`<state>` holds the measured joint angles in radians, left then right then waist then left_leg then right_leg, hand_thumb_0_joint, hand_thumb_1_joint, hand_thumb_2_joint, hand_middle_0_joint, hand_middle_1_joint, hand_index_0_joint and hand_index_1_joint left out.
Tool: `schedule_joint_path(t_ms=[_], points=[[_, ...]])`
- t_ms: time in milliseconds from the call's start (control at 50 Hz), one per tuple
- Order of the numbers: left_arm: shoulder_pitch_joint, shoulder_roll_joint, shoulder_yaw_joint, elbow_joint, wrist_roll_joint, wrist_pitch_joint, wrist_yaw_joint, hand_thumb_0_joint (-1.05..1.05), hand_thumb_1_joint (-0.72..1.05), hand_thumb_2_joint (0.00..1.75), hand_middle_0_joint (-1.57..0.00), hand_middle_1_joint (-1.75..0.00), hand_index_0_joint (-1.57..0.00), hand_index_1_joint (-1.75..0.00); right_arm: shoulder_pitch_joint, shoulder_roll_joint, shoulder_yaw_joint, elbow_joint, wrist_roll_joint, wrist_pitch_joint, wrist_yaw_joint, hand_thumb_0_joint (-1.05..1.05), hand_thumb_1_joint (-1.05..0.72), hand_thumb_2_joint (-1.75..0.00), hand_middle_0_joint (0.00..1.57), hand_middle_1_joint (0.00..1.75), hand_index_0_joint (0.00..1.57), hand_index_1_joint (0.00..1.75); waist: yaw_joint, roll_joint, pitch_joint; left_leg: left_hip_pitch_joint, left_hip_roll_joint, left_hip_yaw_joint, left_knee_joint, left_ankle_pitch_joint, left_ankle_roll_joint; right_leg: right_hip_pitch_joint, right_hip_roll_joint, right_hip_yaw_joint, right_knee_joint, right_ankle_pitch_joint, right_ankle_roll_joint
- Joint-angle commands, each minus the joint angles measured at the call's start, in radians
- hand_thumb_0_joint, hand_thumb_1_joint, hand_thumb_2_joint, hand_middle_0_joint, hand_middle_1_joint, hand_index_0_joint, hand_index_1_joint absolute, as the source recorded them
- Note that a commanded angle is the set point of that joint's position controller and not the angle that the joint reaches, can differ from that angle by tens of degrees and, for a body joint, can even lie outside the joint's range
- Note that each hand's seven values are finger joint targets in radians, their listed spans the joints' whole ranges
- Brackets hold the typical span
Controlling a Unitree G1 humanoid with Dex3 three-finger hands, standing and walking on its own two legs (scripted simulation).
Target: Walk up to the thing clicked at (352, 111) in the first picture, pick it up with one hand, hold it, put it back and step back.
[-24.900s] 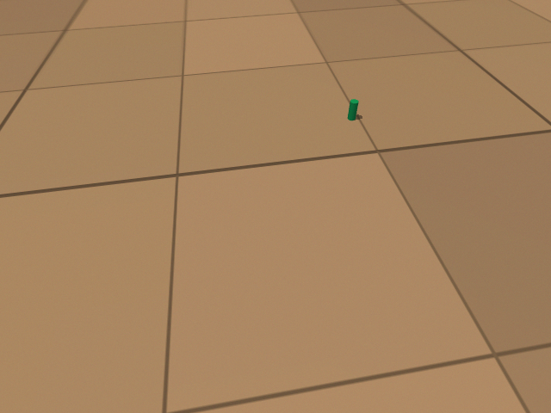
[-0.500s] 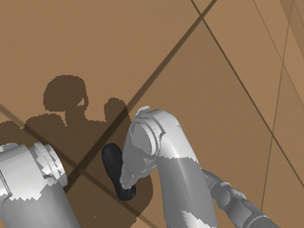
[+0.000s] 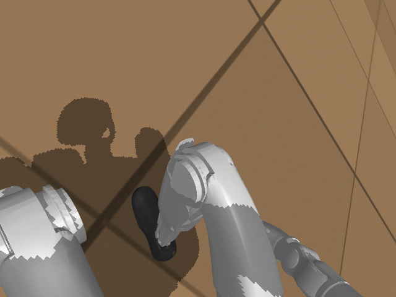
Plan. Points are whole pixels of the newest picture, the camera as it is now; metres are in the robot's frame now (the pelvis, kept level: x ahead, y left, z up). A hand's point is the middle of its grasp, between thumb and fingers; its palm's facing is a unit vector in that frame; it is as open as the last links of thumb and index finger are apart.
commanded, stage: withdraw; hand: left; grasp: from the side
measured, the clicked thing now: out of the picture +0.46 +0.30 -0.24
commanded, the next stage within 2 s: rise in 0.20 s
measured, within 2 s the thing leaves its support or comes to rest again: neither
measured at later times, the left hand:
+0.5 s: hand out of the picture +0.43 +0.37 -0.11, palm faces +0.30 -0.93 -0.21, open 17.3 cm
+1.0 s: hand out of the picture +0.29 +0.33 +0.08, palm faces +0.27 -0.85 -0.44, open 17.0 cm
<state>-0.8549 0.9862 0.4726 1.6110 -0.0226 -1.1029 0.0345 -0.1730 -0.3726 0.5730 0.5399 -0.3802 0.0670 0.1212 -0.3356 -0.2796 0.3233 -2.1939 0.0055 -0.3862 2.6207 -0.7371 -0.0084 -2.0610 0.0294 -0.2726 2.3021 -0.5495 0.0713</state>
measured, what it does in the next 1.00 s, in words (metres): rises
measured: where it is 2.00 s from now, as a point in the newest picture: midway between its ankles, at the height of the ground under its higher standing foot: (114, 270)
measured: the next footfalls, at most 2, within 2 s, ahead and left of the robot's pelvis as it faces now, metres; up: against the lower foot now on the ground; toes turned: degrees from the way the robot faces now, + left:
none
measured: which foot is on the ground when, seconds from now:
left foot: down 0.00-1.00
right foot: down 0.00-1.00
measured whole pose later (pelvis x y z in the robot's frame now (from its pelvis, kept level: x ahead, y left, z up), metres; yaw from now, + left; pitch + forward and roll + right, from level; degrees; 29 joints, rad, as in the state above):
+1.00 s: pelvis +0.03 -0.02 +0.18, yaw +13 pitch +32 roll -4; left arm -0.17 0.46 0.25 0.50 0.06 -0.04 0.04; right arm 0.09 -0.24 0.01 0.52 0.04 0.13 -0.03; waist -0.06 0.00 -0.16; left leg -1.83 0.03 -0.06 1.94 -0.67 0.00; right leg -1.82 -0.03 -0.05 1.86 -0.60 0.02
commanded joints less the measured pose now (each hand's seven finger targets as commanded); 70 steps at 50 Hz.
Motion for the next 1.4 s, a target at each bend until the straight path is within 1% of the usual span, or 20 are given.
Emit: schedule_joint_path(t_ms=[0, 60, 120, 200, 300, 320, 340, 360, 460, 540, 640, 720, 820, 940, 960, 1180, 1220, 1260, 1340, 1380], points=[[-0.271, 0.228, 0.052, -0.243, -0.017, -0.067, -0.006, 0.00, -0.39, 0.22, -0.20, -0.19, -0.20, -0.19, 0.070, -0.375, -0.117, 0.005, 0.005, 0.027, -0.024, 0.00, -0.90, -0.90, 0.20, 0.30, 0.20, 0.30, -0.121, 0.653, -0.597, 0.409, 0.072, 0.097, -0.344, 0.198, -0.012, 0.336, 0.048, -0.066, -0.131, 0.162, -0.066], [-0.260, 0.308, 0.106, -0.332, -0.010, -0.028, -0.034, 0.00, -0.44, 0.16, -0.18, -0.14, -0.17, -0.14, 0.106, -0.375, -0.137, 0.014, 0.018, 0.034, -0.032, 0.00, -0.91, -0.90, 0.20, 0.30, 0.20, 0.30, -0.084, 0.706, -0.663, 0.441, 0.075, 0.113, -0.352, 0.250, -0.017, 0.364, 0.041, -0.052, -0.122, 0.189, -0.067], [-0.220, 0.308, 0.121, -0.372, -0.008, 0.037, -0.080, 0.00, -0.52, 0.11, -0.16, -0.11, -0.15, -0.11, 0.126, -0.374, -0.164, 0.012, 0.041, 0.050, -0.041, 0.00, -0.92, -0.90, 0.20, 0.30, 0.20, 0.30, -0.062, 0.726, -0.677, 0.452, 0.077, 0.119, -0.377, 0.241, -0.024, 0.321, 0.037, -0.046, -0.122, 0.166, -0.075], [-0.117, 0.222, 0.100, -0.379, -0.030, 0.137, -0.170, 0.00, -0.57, 0.10, -0.15, -0.13, -0.16, -0.12, 0.147, -0.362, -0.207, 0.005, 0.084, 0.057, -0.048, 0.00, -0.91, -0.90, 0.20, 0.30, 0.20, 0.30, -0.027, 0.687, -0.658, 0.402, 0.072, 0.126, -0.413, 0.195, -0.018, 0.268, 0.029, -0.040, -0.120, 0.123, -0.082], [-0.128, 0.055, 0.010, -0.458, -0.086, 0.219, -0.249, 0.00, -0.49, 0.09, -0.06, -0.03, -0.04, -0.04, 0.199, -0.340, -0.261, 0.018, 0.134, 0.037, -0.047, 0.00, -0.86, -0.90, 0.20, 0.30, 0.20, 0.30, -0.040, 0.589, -0.676, 0.344, 0.058, 0.135, -0.404, 0.139, 0.004, 0.234, 0.023, -0.030, -0.138, 0.102, -0.082], [-0.046, 0.218, 0.083, -0.361, 0.066, 0.298, -0.190, 0.00, -0.57, 0.10, -0.09, -0.09, -0.07, -0.10, 0.224, -0.319, -0.327, 0.028, 0.166, 0.046, -0.047, 0.00, -0.94, -0.92, 0.20, 0.30, 0.20, 0.30, 0.053, 0.663, -0.752, 0.415, 0.055, 0.168, -0.454, 0.171, -0.002, 0.201, 0.014, -0.006, -0.147, 0.091, -0.091], [-0.138, 0.142, 0.031, -0.445, 0.057, 0.323, -0.184, 0.00, -0.59, 0.10, -0.09, -0.08, -0.07, -0.10, 0.245, -0.307, -0.328, 0.021, 0.177, 0.054, -0.042, 0.00, -0.96, -0.93, 0.20, 0.30, 0.20, 0.30, 0.012, 0.675, -0.765, 0.416, 0.060, 0.155, -0.466, 0.161, -0.005, 0.180, 0.014, -0.009, -0.142, 0.089, -0.091], [-0.182, 0.108, 0.010, -0.506, 0.065, 0.340, -0.178, 0.00, -0.61, 0.11, -0.09, -0.09, -0.07, -0.10, 0.259, -0.300, -0.344, 0.026, 0.186, 0.059, -0.037, 0.00, -0.97, -0.93, 0.20, 0.30, 0.20, 0.30, 0.021, 0.689, -0.773, 0.441, 0.060, 0.157, -0.476, 0.148, -0.008, 0.144, 0.010, -0.001, -0.142, 0.081, -0.093], [-0.193, 0.241, 0.085, -0.727, 0.136, 0.486, -0.126, 0.00, -0.53, 0.18, -0.08, -0.10, -0.08, -0.10, 0.338, -0.274, -0.435, 0.019, 0.237, 0.086, -0.039, 0.00, -0.94, -0.90, 0.20, 0.30, 0.20, 0.30, 0.115, 0.793, -0.951, 0.540, 0.048, 0.212, -0.523, 0.216, -0.007, 0.159, -0.002, 0.060, -0.154, 0.095, -0.106], [-0.042, 0.127, 0.067, -0.744, 0.146, 0.603, -0.099, 0.00, -0.43, 0.13, -0.07, -0.08, -0.07, -0.08, 0.348, -0.217, -0.484, 0.000, 0.280, 0.099, -0.047, 0.00, -0.90, -0.90, 0.20, 0.30, 0.20, 0.30, 0.168, 0.739, -0.947, 0.477, 0.035, 0.252, -0.592, 0.130, 0.003, 0.164, -0.005, 0.091, -0.194, 0.038, -0.110], [0.186, -0.141, -0.064, -0.890, 0.126, 0.750, -0.094, 0.00, -0.46, 0.12, -0.08, -0.09, -0.08, -0.09, 0.390, -0.177, -0.582, -0.016, 0.338, 0.098, -0.057, 0.00, -0.90, -0.90, 0.20, 0.30, 0.20, 0.30, 0.204, 0.612, -1.005, 0.514, 0.024, 0.269, -0.692, 0.120, 0.011, 0.153, -0.015, 0.123, -0.287, 0.012, -0.115], [0.251, -0.168, -0.085, -1.058, 0.110, 0.852, -0.064, 0.00, -0.50, 0.09, -0.06, -0.07, -0.06, -0.07, 0.388, -0.158, -0.629, -0.041, 0.385, 0.093, -0.079, 0.00, -0.90, -0.90, 0.20, 0.30, 0.20, 0.30, 0.217, 0.482, -1.021, 0.526, 0.017, 0.270, -0.777, 0.028, 0.032, 0.236, -0.017, 0.155, -0.404, -0.047, -0.110], [0.346, -0.169, -0.099, -1.322, 0.088, 0.940, -0.017, 0.00, -0.43, 0.13, -0.07, -0.08, -0.06, -0.08, 0.361, -0.111, -0.644, -0.098, 0.412, 0.076, -0.125, 0.00, -0.90, -0.90, 0.20, 0.30, 0.20, 0.30, 0.251, 0.416, -1.072, 0.599, 0.012, 0.309, -0.893, -0.030, 0.045, 0.444, -0.021, 0.201, -0.571, -0.112, -0.098], [0.476, -0.241, -0.127, -1.389, 0.076, 1.018, 0.042, 0.00, -0.49, 0.09, -0.06, -0.07, -0.06, -0.07, 0.359, -0.062, -0.639, -0.115, 0.424, 0.030, -0.181, 0.00, -0.90, -0.90, 0.20, 0.30, 0.20, 0.30, 0.269, 0.442, -1.069, 0.811, 0.013, 0.332, -1.029, 0.092, 0.037, 0.613, -0.030, 0.235, -0.717, -0.031, -0.100], [0.567, -0.297, -0.150, -1.293, 0.076, 1.036, 0.049, 0.00, -0.49, 0.09, -0.06, -0.06, -0.06, -0.06, 0.351, -0.058, -0.638, -0.115, 0.425, 0.022, -0.190, 0.00, -0.90, -0.90, 0.20, 0.30, 0.20, 0.30, 0.268, 0.434, -1.008, 0.842, 0.013, 0.330, -1.056, 0.120, 0.033, 0.614, -0.033, 0.235, -0.739, -0.010, -0.101], [0.839, -0.502, -0.280, -1.273, 0.044, 1.148, 0.095, 0.00, -0.56, 0.05, -0.05, -0.05, -0.05, -0.05, 0.375, -0.002, -0.620, -0.112, 0.420, -0.050, -0.231, 0.00, -0.90, -0.90, 0.20, 0.30, 0.20, 0.30, 0.265, 0.321, -0.897, 1.096, 0.008, 0.367, -1.287, 0.368, 0.038, 1.039, -0.035, 0.249, -1.045, 0.226, -0.090], [0.827, -0.459, -0.251, -1.369, 0.039, 1.158, 0.113, 0.00, -0.54, 0.06, -0.05, -0.06, -0.05, -0.06, 0.391, 0.000, -0.620, -0.115, 0.421, -0.059, -0.239, 0.00, -0.90, -0.90, 0.20, 0.30, 0.20, 0.30, 0.289, 0.355, -0.917, 1.173, 0.006, 0.371, -1.343, 0.406, 0.032, 1.118, -0.038, 0.248, -1.091, 0.255, -0.090], [0.910, -0.515, -0.293, -1.355, 0.036, 1.186, 0.117, 0.00, -0.59, 0.03, -0.05, -0.05, -0.05, -0.05, 0.384, 0.010, -0.614, -0.121, 0.419, -0.070, -0.245, 0.00, -0.90, -0.90, 0.20, 0.30, 0.20, 0.30, 0.288, 0.340, -0.867, 1.225, 0.010, 0.367, -1.396, 0.421, 0.030, 1.156, -0.034, 0.244, -1.141, 0.264, -0.091], [0.929, -0.518, -0.310, -1.473, 0.029, 1.221, 0.142, 0.00, -0.59, 0.03, -0.05, -0.05, -0.05, -0.05, 0.395, 0.019, -0.610, -0.140, 0.426, -0.091, -0.268, 0.00, -0.90, -0.90, 0.20, 0.30, 0.20, 0.30, 0.292, 0.362, -0.806, 1.332, 0.007, 0.376, -1.507, 0.403, 0.026, 1.260, -0.037, 0.248, -1.256, 0.249, -0.086], [1.012, -0.595, -0.366, -1.456, 0.022, 1.248, 0.147, 0.00, -0.58, 0.04, -0.05, -0.05, -0.05, -0.05, 0.389, 0.030, -0.601, -0.152, 0.424, -0.102, -0.277, 0.00, -0.90, -0.90, 0.20, 0.30, 0.20, 0.30, 0.281, 0.347, -0.736, 1.372, 0.010, 0.371, -1.570, 0.387, 0.022, 1.290, -0.032, 0.236, -1.307, 0.233, -0.085]])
